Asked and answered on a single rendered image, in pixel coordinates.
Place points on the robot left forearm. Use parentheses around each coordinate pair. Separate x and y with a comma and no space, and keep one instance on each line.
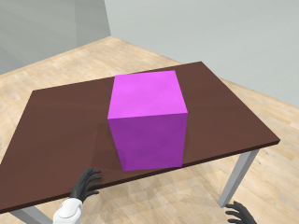
(70,212)

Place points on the right robot hand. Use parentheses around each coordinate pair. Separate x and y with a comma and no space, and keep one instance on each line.
(242,213)

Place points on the table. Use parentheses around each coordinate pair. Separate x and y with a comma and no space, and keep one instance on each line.
(63,131)

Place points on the carton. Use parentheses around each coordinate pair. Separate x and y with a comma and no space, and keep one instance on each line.
(147,117)

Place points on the left robot hand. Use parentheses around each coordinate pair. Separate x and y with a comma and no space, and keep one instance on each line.
(80,190)

